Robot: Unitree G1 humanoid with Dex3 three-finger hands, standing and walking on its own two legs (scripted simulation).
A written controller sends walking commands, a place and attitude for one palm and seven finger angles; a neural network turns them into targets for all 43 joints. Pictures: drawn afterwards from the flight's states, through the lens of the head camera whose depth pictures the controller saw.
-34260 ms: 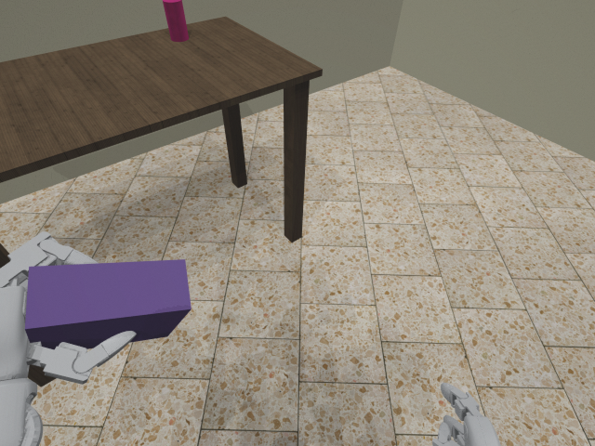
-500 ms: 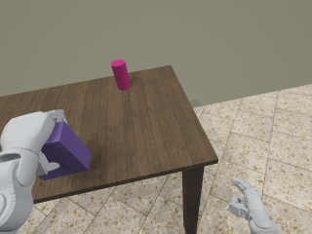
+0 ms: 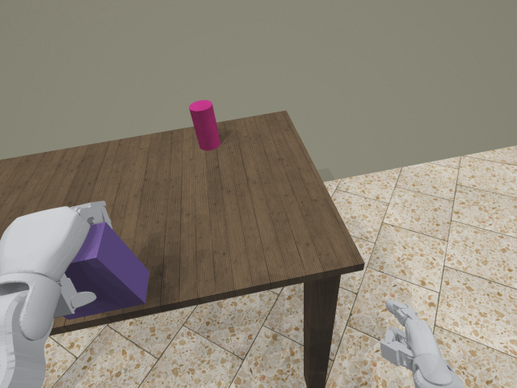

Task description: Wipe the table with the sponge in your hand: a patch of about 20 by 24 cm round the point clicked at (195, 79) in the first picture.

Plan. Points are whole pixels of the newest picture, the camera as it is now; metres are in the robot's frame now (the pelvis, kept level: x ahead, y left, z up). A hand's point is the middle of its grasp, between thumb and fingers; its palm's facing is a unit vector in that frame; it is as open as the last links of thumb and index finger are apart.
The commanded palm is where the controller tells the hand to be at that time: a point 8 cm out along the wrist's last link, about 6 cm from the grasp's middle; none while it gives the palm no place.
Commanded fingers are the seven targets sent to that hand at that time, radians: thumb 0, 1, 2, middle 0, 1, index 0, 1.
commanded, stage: bring the sponge back beside the body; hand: left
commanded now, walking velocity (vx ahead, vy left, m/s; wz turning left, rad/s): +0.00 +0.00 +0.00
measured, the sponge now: (94, 281) +0.19 +0.28 +0.11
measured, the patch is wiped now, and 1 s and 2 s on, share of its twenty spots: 1.00 1.00 1.00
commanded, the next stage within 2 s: step back with the hand held close in 0.28 s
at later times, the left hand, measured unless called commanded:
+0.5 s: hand (102, 249) +0.21 +0.24 +0.18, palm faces +0.26 -0.63 -0.73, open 9.7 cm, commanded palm +0.16 +0.28 +0.23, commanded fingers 0.00 0.10 1.30 -1.20 -1.60 -1.20 -1.60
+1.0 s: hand (62, 263) +0.17 +0.26 +0.20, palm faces +0.38 -0.81 -0.45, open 9.7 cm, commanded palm +0.12 +0.31 +0.23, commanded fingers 0.00 0.10 1.30 -1.20 -1.60 -1.20 -1.60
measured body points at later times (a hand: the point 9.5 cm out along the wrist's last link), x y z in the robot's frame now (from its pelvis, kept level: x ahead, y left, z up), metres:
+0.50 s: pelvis -0.01 +0.00 +0.00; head -0.02 -0.04 +0.45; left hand +0.19 +0.28 +0.22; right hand +0.24 -0.20 -0.06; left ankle +0.03 +0.12 -0.74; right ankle +0.00 -0.10 -0.74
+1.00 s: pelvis -0.05 +0.03 -0.02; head -0.04 +0.03 +0.43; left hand +0.14 +0.30 +0.23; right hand +0.09 -0.22 -0.11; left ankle +0.02 +0.12 -0.74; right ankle +0.00 -0.10 -0.74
